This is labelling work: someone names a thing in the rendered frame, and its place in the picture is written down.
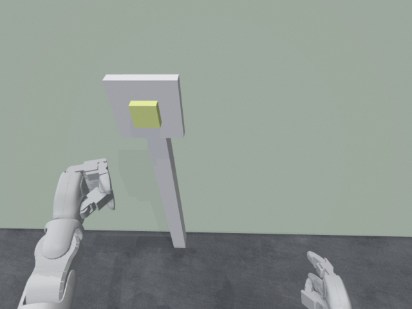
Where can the right robot hand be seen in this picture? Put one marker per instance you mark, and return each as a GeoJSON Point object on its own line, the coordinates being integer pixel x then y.
{"type": "Point", "coordinates": [331, 291]}

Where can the panel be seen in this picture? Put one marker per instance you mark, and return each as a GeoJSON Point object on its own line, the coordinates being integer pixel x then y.
{"type": "Point", "coordinates": [164, 88]}

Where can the button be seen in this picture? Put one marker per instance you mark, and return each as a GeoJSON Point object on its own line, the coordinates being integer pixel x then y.
{"type": "Point", "coordinates": [145, 113]}

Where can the robot left forearm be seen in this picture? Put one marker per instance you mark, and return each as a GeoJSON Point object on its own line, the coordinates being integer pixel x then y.
{"type": "Point", "coordinates": [58, 254]}

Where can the left robot hand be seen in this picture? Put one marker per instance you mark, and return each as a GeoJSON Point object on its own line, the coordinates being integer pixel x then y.
{"type": "Point", "coordinates": [72, 190]}

